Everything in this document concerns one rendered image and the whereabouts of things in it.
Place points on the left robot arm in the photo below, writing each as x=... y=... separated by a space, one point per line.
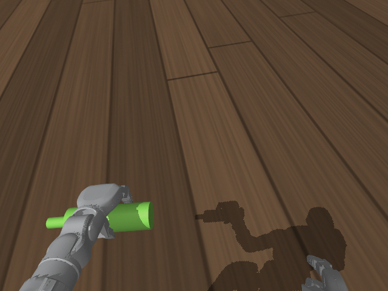
x=61 y=267

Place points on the right robot hand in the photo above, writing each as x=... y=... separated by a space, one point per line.
x=332 y=279

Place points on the bottle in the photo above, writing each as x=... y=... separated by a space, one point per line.
x=123 y=218

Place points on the left robot hand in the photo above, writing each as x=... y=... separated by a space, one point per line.
x=105 y=197

